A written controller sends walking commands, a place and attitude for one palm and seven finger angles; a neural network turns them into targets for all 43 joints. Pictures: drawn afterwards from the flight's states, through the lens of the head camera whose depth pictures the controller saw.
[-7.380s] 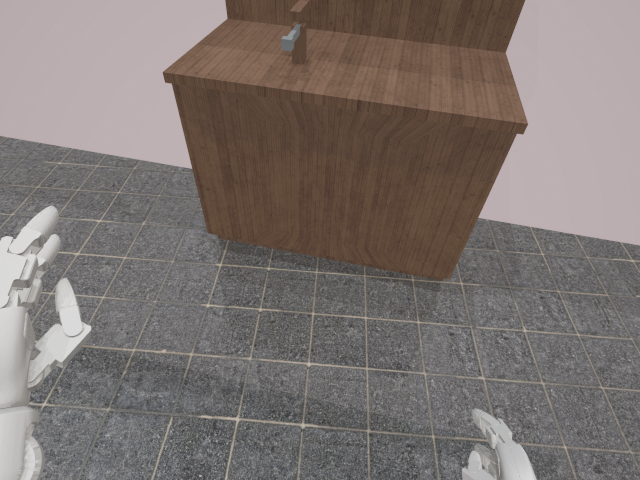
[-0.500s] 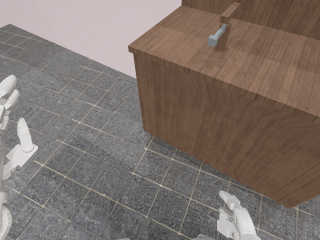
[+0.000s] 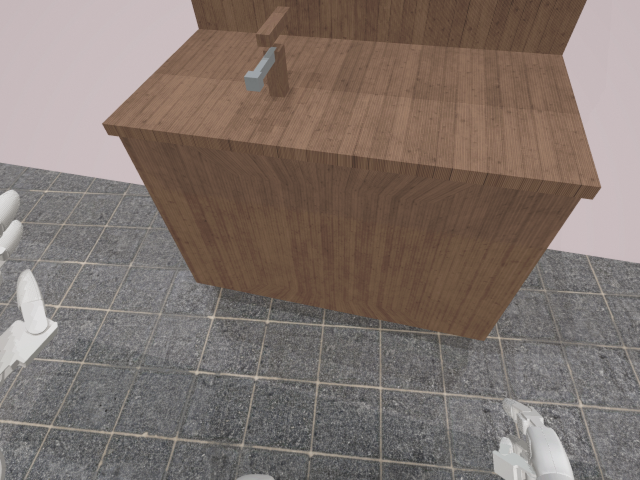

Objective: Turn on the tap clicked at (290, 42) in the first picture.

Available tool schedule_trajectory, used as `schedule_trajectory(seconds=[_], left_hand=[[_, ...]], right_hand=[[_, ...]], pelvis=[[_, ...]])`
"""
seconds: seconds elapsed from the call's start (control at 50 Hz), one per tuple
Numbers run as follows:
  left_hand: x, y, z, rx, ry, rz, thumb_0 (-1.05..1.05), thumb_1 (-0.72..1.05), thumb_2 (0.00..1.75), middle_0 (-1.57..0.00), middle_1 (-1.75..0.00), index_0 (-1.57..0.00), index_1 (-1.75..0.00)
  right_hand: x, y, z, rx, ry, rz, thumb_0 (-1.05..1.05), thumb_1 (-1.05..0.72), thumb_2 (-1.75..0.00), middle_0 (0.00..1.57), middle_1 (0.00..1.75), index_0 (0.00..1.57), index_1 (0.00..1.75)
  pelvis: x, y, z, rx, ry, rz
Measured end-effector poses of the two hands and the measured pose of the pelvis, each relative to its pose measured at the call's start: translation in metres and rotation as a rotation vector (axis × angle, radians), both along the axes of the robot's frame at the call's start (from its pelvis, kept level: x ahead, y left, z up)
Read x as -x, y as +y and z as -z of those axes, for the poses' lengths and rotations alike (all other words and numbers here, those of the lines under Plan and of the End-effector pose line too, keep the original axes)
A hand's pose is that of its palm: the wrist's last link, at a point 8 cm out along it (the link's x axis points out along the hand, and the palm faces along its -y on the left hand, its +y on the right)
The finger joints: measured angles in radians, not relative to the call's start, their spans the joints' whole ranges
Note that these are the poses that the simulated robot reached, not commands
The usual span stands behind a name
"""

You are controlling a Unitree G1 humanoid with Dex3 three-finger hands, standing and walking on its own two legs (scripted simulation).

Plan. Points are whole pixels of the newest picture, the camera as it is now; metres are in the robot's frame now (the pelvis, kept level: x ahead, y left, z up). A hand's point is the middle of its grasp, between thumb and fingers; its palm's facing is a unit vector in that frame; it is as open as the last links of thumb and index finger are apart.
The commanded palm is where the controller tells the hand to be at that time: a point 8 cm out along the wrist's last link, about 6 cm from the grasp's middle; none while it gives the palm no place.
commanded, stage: turn to face it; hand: left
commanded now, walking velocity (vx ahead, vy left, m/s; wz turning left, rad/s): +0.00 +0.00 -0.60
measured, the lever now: (254, 81) +0.78 +0.18 +0.09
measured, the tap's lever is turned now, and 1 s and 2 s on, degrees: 0 0 0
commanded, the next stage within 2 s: take the last steps up to it in 0.76 s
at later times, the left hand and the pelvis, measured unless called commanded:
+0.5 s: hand (208, 329) +0.22 +0.12 +0.16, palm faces +0.12 -0.88 -0.46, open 7.4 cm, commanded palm +0.16 +0.19 +0.18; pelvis -0.08 -0.03 -0.02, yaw -17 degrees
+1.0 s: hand (246, 377) +0.18 +0.07 +0.16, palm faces -0.02 -0.93 -0.37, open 7.4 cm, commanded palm +0.16 +0.13 +0.18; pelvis -0.12 -0.04 +0.00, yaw -29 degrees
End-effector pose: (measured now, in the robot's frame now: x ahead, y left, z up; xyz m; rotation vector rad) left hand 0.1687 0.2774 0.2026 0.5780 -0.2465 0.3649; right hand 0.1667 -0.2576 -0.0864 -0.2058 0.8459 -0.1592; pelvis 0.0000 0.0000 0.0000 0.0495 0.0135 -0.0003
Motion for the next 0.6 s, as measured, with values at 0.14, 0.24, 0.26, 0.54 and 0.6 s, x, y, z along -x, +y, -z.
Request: schedule_trajectory(seconds=[0.14,0.24,0.26,0.54,0.6], left_hand=[[0.009,-0.007,0.018,0.105,-0.036,0.081,0.01,0.88,0.90,-0.21,-0.31,-0.21,-0.30],[0.011,-0.010,0.015,0.052,-0.070,0.153,0.01,0.88,0.90,-0.21,-0.31,-0.21,-0.30],[0.011,-0.011,0.013,0.038,-0.072,0.160,0.01,0.88,0.90,-0.21,-0.31,-0.21,-0.30],[-0.034,-0.134,0.029,0.027,-0.002,0.424,0.01,0.89,0.90,-0.21,-0.31,-0.21,-0.30],[-0.032,-0.153,0.023,-0.018,0.028,0.523,0.01,0.88,0.90,-0.21,-0.31,-0.21,-0.30]], right_hand=[[0.024,0.018,-0.015,-0.002,-0.054,-0.022,0.01,-0.90,-0.90,0.20,0.30,0.19,0.30],[0.054,0.032,-0.014,-0.027,-0.084,0.007,0.01,-0.90,-0.90,0.20,0.30,0.20,0.30],[0.062,0.034,-0.012,-0.044,-0.086,0.021,0.01,-0.90,-0.90,0.20,0.30,0.20,0.30],[0.181,-0.030,0.036,-0.107,0.051,0.259,0.01,-0.90,-0.90,0.21,0.30,0.20,0.31],[0.207,-0.057,0.024,-0.050,0.070,0.359,0.01,-0.90,-0.90,0.20,0.30,0.20,0.30]], pelvis=[[0.026,0.005,0.003,0.009,0.019,0.061],[0.049,0.006,0.007,0.010,-0.013,0.128],[0.051,0.005,0.006,0.016,-0.017,0.141],[0.085,-0.036,0.015,0.066,-0.009,0.324],[0.091,-0.038,0.010,0.045,0.007,0.375]])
